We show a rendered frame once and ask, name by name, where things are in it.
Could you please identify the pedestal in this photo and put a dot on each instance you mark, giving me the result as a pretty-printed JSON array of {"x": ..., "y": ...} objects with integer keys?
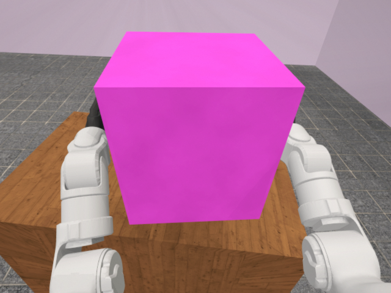
[{"x": 228, "y": 256}]

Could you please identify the left robot hand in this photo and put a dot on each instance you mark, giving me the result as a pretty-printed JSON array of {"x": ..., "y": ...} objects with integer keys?
[{"x": 94, "y": 118}]

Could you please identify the robot left upper arm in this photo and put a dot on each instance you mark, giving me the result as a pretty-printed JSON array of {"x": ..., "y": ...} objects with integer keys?
[{"x": 94, "y": 271}]

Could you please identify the carton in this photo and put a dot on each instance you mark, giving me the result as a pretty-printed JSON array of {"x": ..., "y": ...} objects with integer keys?
[{"x": 196, "y": 124}]

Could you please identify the robot right forearm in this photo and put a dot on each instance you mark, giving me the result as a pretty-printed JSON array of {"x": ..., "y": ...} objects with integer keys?
[{"x": 322, "y": 204}]

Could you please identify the robot right upper arm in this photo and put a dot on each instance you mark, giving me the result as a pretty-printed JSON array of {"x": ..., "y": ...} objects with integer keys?
[{"x": 341, "y": 262}]

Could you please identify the robot left forearm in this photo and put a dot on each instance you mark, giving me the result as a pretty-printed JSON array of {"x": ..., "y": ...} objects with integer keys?
[{"x": 84, "y": 190}]

